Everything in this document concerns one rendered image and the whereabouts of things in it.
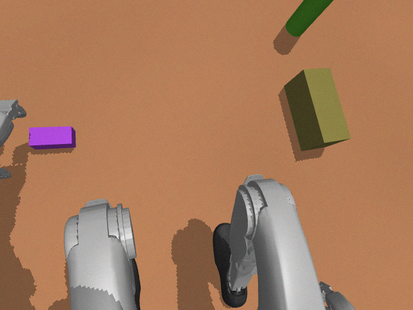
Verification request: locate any right robot hand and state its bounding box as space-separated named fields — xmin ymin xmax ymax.
xmin=319 ymin=282 xmax=356 ymax=310

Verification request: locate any right robot foot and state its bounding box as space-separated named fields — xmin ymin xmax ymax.
xmin=213 ymin=223 xmax=247 ymax=307

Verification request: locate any left robot hand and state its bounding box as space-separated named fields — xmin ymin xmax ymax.
xmin=0 ymin=99 xmax=26 ymax=180

